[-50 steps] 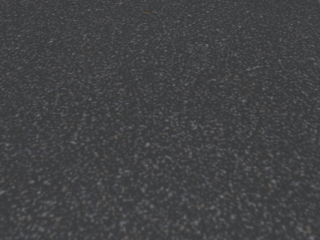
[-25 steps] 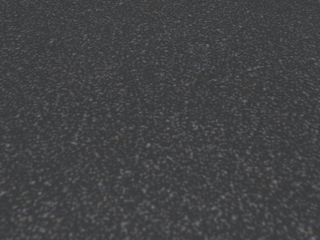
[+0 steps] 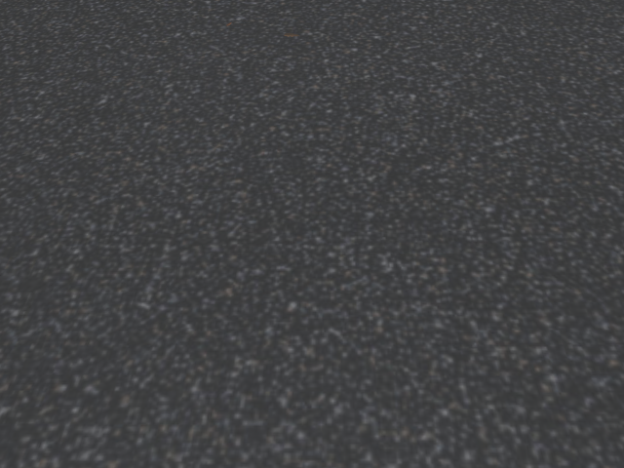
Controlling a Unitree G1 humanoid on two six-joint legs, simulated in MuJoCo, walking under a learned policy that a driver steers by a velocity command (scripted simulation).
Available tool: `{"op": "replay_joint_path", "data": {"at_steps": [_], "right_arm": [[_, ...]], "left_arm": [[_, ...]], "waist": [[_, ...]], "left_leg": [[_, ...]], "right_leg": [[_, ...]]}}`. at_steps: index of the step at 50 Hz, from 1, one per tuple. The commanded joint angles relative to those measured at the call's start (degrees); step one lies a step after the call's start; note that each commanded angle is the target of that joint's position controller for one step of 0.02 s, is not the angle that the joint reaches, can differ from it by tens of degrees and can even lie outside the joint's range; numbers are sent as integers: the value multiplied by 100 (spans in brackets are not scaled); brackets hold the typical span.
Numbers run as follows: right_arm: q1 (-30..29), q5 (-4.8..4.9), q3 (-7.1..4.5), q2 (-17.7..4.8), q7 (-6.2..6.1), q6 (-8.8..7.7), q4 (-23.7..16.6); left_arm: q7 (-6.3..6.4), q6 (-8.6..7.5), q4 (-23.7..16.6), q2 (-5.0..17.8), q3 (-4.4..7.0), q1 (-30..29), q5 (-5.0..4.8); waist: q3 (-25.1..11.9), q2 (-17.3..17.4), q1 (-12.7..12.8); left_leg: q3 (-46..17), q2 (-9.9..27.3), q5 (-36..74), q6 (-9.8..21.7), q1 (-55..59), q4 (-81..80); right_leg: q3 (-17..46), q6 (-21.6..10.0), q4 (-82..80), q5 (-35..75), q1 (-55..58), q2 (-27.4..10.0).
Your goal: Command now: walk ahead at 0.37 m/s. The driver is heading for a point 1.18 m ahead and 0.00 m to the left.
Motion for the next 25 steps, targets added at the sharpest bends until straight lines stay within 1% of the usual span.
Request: {"op": "replay_joint_path", "data": {"at_steps": [1, 2, 3, 4, 5, 6, 7, 9, 11, 13, 15, 16, 19, 20, 21, 22, 23, 24, 25], "right_arm": [[-574, 159, 45, -75, 64, -341, -744], [-806, 199, 23, -252, 114, -392, -844], [-873, 141, -18, -348, 112, -403, -823], [-891, 63, -83, -437, 91, -386, -816], [-826, 40, -133, -503, 104, -329, -780], [-807, 49, -145, -460, 126, -272, -757], [-892, 41, -142, -391, 144, -221, -774], [-1330, 2, -121, -301, 154, -167, -950], [-1983, -12, -81, -248, 150, -185, -1222], [-2557, -3, -23, -180, 184, -233, -1426], [-2942, 21, 9, -199, 245, -261, -1536], [-3095, 30, 19, -218, 278, -271, -1589], [-3384, 48, 29, -293, 388, -318, -1752], [-3326, 45, 7, -354, 421, -336, -1772], [-3093, 55, -53, -486, 442, -352, -1743], [-2605, 60, -152, -690, 436, -355, -1628], [-1589, 69, -300, -947, 410, -342, -1323], [-519, 27, -432, -1319, 349, -313, -1054], [77, -126, -538, -1860, 350, -301, -867]], "left_arm": [[-28, -132, 359, 953, 116, 2061, 133], [-55, -172, 164, 684, 23, 1465, 88], [-102, -169, 24, 546, -59, 984, 90], [-132, -158, -58, 480, -102, 762, 115], [-128, -126, -50, 345, -153, 765, 145], [-105, -103, -2, 301, -175, 936, 165], [-68, -89, 47, 333, -183, 1122, 172], [12, -74, 66, 507, -172, 1348, 194], [79, -45, -19, 606, -171, 1347, 209], [136, -19, -104, 672, -156, 1389, 195], [163, -13, -117, 777, -115, 1566, 144], [167, -5, -100, 791, -97, 1666, 113], [173, 43, -69, 794, -44, 1768, 59], [173, 68, -78, 841, -20, 1724, 61], [162, 89, -95, 893, 1, 1658, 72], [153, 122, -122, 975, 31, 1573, 99], [144, 171, -164, 956, 19, 1436, 130], [125, 172, -304, 823, -54, 1355, 175], [38, 44, -398, -97, -293, 2136, 137]], "waist": [[-176, -1432, 630], [226, -992, 442], [394, -617, 247], [497, -552, 119], [496, -660, 26], [501, -739, 16], [530, -696, 24], [614, -568, 66], [716, -478, 161], [751, -564, 282], [788, -605, 387], [824, -601, 416], [862, -656, 363], [771, -710, 269], [555, -846, 90], [175, -1007, -195], [-408, -1041, -718], [-1131, -752, -1134], [-2231, 952, -653]], "left_leg": [[-745, -321, -24, 298, -3849, 3709], [-711, -23, 565, 472, -4094, 3874], [-588, 247, 1163, 533, -3945, 3648], [-500, 416, 1532, 530, -3703, 3269], [-420, 512, 1725, 502, -3393, 3023], [-319, 536, 1827, 458, -3270, 2876], [-216, 548, 1894, 386, -3340, 2777], [-143, 595, 2121, 228, -3684, 2365], [-124, 594, 2483, 117, -3901, 1507], [4, 448, 2891, 73, -3655, 537], [136, 303, 3106, 76, -3473, -77], [146, 256, 3140, 106, -3434, -307], [112, 161, 2941, 314, -3324, -825], [173, 74, 2768, 407, -3111, -933], [256, -80, 2577, 515, -2661, -967], [388, -300, 2416, 643, -1954, -927], [541, -543, 2366, 804, -669, -948], [-308, 171, 2277, 1106, 1196, -778], [-3440, 1764, 724, 2090, 3206, -1561]], "right_leg": [[4770, -1381, -2667, -1202, 2862, -2329], [3945, -1162, -2604, -1151, 2403, -2157], [3103, -949, -2686, -677, 1970, -1866], [2462, -795, -2776, -133, 1625, -1595], [1917, -663, -2834, 300, 1414, -1317], [1593, -630, -2865, 727, 1338, -1174], [1385, -665, -2891, 1140, 1344, -1111], [1223, -766, -2973, 1649, 1414, -1146], [1097, -791, -3039, 1885, 1454, -1159], [911, -755, -3135, 1893, 1391, -1084], [797, -751, -3186, 1801, 1556, -1127], [757, -748, -3162, 1789, 1702, -1182], [659, -674, -2886, 2141, 2276, -1397], [612, -636, -2688, 2650, 2442, -1452], [572, -582, -2346, 3569, 2567, -1472], [499, -515, -1743, 4668, 2650, -1443], [287, -371, -567, 5319, 2377, -1198], [168, -165, 1148, 4155, 1067, -935], [370, 191, 3564, 308, -1126, 246]]}}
